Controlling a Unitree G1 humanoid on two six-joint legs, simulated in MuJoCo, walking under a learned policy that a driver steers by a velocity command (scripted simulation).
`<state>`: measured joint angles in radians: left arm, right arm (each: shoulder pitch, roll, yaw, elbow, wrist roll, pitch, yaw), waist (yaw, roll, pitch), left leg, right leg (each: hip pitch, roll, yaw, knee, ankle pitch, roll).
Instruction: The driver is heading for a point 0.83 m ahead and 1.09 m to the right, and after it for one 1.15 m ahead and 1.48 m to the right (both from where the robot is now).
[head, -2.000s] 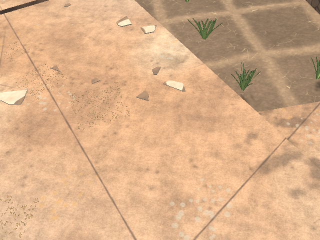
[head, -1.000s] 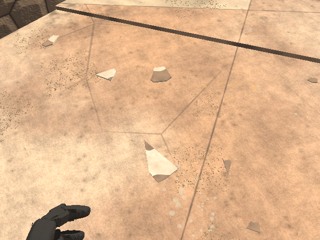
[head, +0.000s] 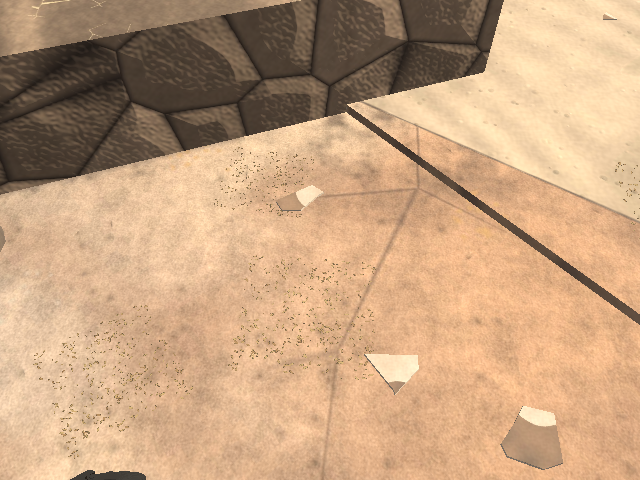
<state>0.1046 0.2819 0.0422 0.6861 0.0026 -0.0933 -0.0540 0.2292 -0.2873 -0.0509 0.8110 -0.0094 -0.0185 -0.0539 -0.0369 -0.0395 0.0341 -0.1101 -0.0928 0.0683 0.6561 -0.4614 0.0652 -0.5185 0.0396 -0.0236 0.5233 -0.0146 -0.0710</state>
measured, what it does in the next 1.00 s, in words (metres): walks ahead, turning right: left foot, then right foot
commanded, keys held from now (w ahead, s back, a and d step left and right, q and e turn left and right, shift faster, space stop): e+shift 1.00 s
